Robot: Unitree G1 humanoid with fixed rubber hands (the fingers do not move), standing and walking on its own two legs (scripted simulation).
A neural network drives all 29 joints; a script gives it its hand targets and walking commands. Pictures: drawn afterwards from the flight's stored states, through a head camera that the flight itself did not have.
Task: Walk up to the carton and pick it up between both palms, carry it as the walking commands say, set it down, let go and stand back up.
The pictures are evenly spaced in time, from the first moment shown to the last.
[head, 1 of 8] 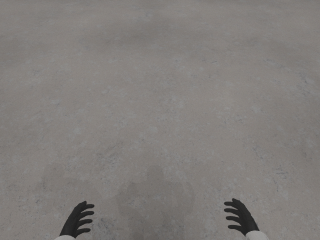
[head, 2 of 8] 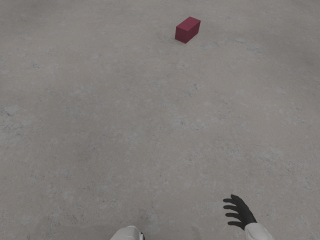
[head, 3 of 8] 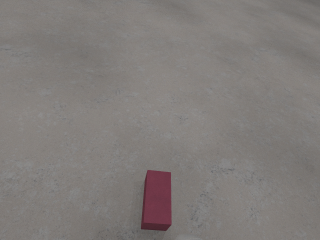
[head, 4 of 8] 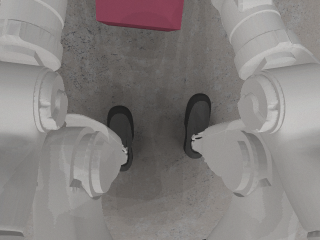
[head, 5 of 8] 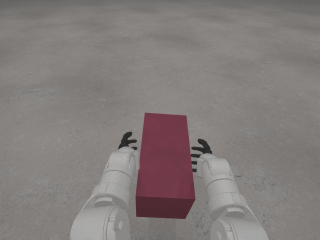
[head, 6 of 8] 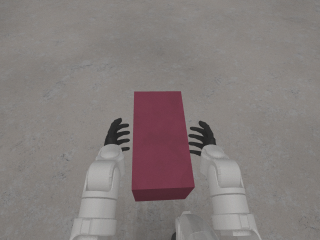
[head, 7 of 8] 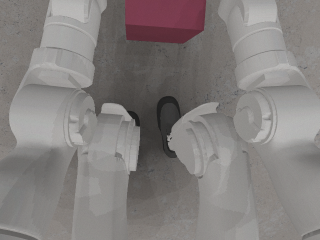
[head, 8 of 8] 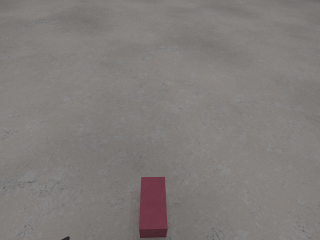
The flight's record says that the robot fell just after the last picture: no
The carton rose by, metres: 0.73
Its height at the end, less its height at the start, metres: +0.00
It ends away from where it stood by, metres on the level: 5.61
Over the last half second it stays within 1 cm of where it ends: yes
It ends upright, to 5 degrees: yes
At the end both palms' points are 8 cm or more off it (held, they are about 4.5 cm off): yes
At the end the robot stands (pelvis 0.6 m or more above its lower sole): yes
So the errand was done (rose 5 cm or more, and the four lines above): yes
